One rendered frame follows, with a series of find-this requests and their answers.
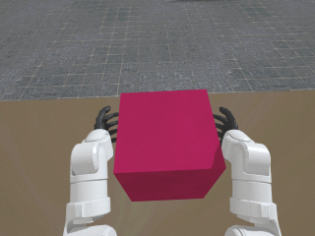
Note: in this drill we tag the carton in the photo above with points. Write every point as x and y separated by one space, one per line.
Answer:
167 145

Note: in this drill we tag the robot right hand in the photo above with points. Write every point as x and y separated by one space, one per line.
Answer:
229 123

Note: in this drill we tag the robot right upper arm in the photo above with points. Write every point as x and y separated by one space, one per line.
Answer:
244 230

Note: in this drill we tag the robot left forearm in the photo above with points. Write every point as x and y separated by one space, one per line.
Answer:
88 177

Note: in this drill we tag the robot left upper arm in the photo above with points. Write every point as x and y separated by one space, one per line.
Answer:
96 230

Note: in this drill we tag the robot left hand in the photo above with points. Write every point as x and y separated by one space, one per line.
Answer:
101 119

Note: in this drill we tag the robot right forearm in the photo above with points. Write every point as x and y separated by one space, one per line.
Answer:
251 180

